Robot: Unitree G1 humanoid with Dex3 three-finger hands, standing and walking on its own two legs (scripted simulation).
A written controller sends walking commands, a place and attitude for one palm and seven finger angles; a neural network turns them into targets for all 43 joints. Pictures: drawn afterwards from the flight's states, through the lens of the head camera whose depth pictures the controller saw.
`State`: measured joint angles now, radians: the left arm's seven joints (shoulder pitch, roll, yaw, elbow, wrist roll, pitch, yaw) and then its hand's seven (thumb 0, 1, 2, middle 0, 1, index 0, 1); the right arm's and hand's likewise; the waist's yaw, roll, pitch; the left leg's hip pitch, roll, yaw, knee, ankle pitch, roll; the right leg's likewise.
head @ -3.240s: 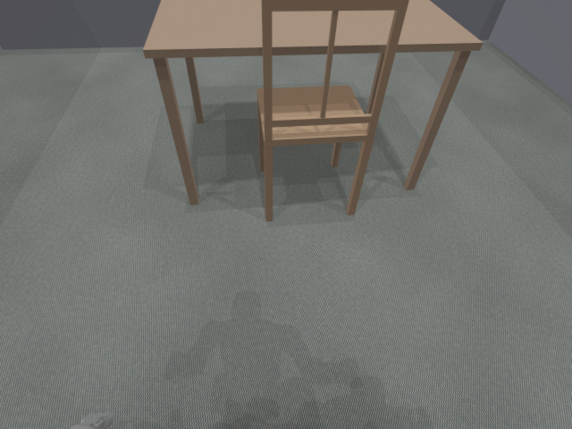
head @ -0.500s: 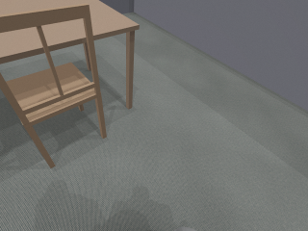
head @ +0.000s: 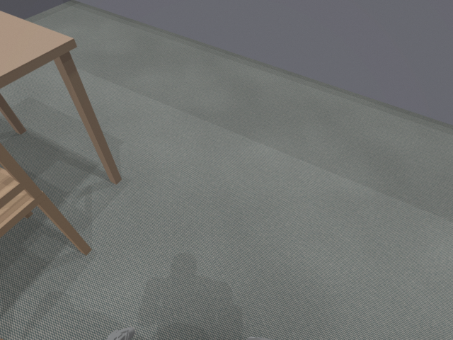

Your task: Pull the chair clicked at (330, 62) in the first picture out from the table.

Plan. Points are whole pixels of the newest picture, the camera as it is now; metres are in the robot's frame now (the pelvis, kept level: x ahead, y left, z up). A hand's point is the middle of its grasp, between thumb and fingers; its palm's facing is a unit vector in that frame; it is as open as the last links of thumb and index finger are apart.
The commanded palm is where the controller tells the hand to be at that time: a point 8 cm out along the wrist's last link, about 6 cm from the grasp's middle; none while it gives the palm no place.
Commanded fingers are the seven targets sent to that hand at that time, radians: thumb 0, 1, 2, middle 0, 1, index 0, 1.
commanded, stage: walk to a spot facing it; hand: left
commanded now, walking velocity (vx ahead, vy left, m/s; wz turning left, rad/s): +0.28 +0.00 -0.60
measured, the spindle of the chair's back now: out of the picture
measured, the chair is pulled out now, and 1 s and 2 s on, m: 0.00 0.00 0.00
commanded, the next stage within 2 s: none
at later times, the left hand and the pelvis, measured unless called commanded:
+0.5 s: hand (96, 284) +0.24 +0.28 -0.16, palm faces -0.18 -0.96 -0.24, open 7.4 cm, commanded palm none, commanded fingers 0.00 0.90 0.90 -0.20 -0.30 -0.20 -0.30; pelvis +0.17 +0.08 +0.02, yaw -19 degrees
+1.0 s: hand (181, 213) +0.40 +0.12 -0.12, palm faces -0.55 -0.78 -0.30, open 7.4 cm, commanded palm none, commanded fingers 0.00 0.90 0.90 -0.20 -0.30 -0.20 -0.30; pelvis +0.18 +0.02 +0.02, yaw -36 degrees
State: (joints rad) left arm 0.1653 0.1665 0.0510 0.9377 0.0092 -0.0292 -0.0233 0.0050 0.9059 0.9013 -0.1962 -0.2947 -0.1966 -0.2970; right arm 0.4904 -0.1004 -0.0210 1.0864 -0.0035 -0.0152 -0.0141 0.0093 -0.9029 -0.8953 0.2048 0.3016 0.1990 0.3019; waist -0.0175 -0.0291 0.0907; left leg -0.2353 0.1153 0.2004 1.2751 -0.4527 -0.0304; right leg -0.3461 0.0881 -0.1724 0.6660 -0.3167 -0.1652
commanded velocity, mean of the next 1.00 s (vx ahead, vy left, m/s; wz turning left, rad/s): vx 0.03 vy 0.00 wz -0.60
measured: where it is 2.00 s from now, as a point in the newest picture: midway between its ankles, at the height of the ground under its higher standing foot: outside the picture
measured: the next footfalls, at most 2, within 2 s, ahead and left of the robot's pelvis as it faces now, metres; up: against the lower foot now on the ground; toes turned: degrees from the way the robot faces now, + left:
left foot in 0.38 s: +0.30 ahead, +0.18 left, +0.00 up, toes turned -6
right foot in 0.80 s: +0.20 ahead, -0.07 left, +0.00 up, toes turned -37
